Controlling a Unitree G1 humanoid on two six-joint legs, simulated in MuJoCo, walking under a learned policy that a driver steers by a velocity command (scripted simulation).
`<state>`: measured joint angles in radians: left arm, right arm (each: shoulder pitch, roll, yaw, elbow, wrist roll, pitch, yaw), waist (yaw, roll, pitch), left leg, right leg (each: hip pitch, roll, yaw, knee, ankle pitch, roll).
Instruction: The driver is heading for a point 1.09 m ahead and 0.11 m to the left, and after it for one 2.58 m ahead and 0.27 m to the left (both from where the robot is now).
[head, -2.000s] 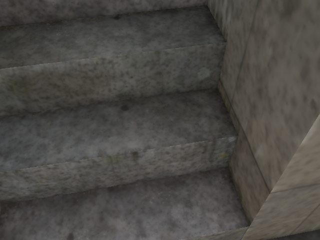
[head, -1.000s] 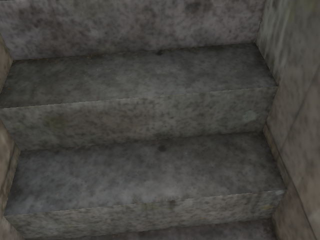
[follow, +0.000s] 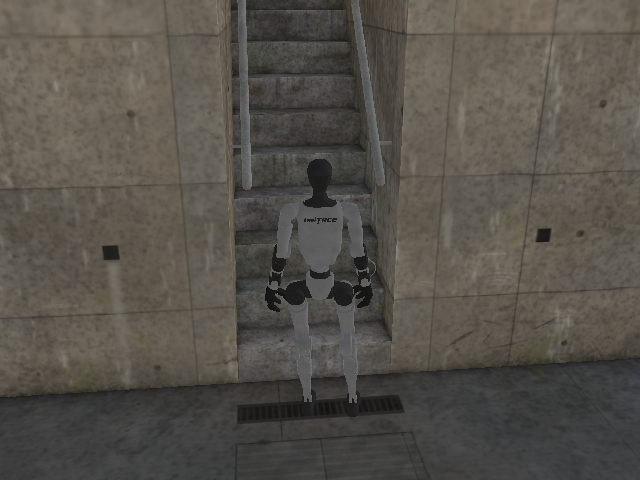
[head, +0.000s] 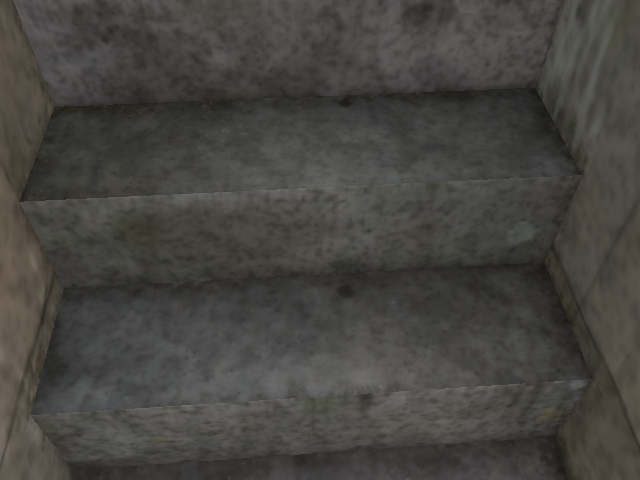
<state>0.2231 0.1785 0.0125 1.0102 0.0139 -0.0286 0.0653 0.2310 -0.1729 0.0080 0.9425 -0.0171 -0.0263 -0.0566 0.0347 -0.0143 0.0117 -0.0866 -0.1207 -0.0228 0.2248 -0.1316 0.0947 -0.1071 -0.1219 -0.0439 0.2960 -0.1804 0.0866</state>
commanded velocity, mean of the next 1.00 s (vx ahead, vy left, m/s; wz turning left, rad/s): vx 0.19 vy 0.12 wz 0.00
